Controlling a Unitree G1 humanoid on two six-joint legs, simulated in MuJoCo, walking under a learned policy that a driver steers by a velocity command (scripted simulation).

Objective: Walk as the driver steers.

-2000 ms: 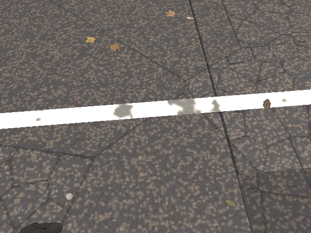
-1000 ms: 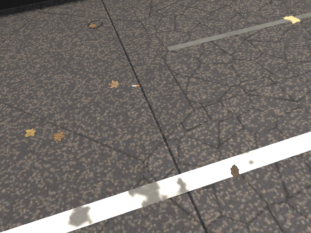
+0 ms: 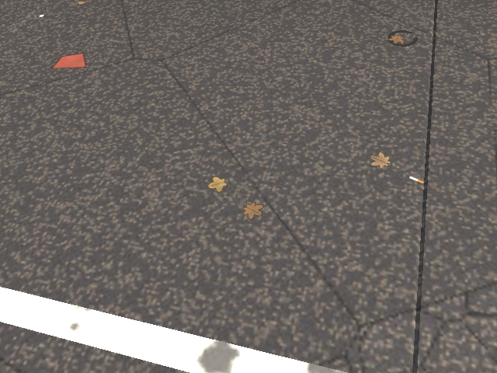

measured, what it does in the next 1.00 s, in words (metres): steps on the spot: left foot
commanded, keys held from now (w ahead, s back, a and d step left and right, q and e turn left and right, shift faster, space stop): no key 0.66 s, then w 0.34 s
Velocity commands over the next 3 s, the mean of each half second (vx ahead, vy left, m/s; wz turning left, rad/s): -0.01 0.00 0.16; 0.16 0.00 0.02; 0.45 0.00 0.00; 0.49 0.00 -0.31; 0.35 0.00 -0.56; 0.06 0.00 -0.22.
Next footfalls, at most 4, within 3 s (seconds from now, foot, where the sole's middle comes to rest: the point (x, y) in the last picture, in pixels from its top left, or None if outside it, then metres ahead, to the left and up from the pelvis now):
0.24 left None -0.02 0.14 -0.78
1.44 left None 0.46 0.11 -0.78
1.96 right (332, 277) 0.75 -0.14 -0.78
2.42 left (294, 197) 1.06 -0.05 -0.78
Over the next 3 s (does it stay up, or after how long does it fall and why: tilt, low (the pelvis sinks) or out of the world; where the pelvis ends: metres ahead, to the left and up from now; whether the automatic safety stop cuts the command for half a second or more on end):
stays up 0.92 -0.11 -0.01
